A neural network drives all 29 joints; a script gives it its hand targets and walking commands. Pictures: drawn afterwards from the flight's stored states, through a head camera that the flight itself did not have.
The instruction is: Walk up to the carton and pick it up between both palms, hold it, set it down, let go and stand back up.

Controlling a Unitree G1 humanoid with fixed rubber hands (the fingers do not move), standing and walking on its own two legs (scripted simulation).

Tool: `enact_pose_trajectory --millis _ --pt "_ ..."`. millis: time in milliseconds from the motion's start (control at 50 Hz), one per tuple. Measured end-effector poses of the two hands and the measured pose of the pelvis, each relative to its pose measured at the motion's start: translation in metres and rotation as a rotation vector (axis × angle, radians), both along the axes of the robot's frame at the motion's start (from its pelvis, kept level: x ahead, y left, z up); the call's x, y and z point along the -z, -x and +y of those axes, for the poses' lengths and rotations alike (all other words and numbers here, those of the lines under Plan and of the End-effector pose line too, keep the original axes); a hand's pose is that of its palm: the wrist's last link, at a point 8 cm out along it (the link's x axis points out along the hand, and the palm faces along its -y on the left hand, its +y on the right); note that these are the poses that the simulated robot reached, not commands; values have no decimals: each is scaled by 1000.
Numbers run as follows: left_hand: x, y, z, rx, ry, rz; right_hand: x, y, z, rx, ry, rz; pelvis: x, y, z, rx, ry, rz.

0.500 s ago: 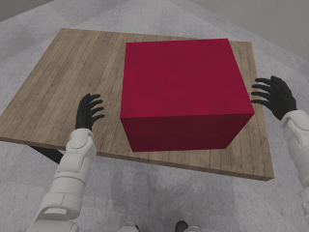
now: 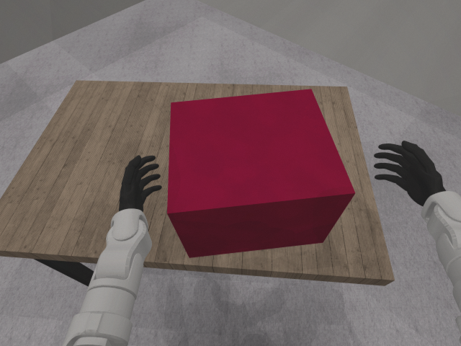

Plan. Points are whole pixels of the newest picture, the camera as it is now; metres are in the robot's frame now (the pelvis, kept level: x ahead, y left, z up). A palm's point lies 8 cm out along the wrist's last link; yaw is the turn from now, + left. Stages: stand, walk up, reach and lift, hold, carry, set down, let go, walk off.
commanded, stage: set down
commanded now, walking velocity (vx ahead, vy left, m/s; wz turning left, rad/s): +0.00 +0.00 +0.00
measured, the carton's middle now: (249, 174) +0.46 +0.00 -0.03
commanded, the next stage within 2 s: none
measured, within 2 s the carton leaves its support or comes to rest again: neither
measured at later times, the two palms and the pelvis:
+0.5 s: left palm (122, 235) +0.30 +0.22 +0.02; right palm (421, 222) +0.35 -0.29 +0.01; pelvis +0.01 +0.02 +0.00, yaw -2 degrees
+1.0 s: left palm (117, 274) +0.25 +0.21 +0.00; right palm (423, 266) +0.28 -0.29 -0.02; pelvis +0.00 +0.02 +0.00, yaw -3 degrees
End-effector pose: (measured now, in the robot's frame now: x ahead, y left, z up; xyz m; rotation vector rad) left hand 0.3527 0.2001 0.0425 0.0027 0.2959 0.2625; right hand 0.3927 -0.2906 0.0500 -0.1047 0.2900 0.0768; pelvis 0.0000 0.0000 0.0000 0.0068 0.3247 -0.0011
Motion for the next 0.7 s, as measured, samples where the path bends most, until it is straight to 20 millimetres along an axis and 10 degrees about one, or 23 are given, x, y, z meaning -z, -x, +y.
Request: enact_pose_trajectory --millis 700 --pt "32 66 9 -28 3 42 47 64 -3 23 20 31 -3 -9 19 41 28 -60"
